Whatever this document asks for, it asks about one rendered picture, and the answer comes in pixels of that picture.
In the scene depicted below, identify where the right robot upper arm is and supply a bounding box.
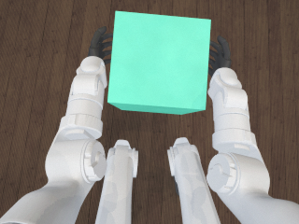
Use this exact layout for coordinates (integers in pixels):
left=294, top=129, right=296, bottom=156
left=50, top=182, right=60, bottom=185
left=206, top=151, right=299, bottom=224

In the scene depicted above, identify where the carton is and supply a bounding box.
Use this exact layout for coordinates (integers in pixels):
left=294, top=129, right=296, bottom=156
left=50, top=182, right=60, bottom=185
left=107, top=10, right=211, bottom=115

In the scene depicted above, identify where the left robot thigh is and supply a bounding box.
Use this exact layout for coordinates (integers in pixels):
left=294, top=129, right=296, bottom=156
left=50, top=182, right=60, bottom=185
left=95, top=145, right=138, bottom=224

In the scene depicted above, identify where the robot right hand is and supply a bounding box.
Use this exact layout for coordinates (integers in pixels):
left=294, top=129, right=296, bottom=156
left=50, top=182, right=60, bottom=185
left=207, top=35, right=232, bottom=78

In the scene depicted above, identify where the right robot shin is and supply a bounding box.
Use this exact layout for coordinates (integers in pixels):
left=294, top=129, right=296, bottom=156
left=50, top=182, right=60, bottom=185
left=173, top=137, right=200, bottom=182

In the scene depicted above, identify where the left robot upper arm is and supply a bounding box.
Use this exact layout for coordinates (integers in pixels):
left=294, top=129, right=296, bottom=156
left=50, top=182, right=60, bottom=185
left=0, top=138, right=107, bottom=224

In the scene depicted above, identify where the robot right forearm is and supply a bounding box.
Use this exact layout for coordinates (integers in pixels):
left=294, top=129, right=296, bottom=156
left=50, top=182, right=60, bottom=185
left=207, top=67, right=265, bottom=165

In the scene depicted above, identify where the robot left forearm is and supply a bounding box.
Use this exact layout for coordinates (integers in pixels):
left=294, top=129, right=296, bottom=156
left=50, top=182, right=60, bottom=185
left=45, top=56, right=107, bottom=174

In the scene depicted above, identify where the robot left hand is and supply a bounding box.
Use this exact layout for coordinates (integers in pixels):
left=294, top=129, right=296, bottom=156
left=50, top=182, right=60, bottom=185
left=87, top=26, right=114, bottom=65

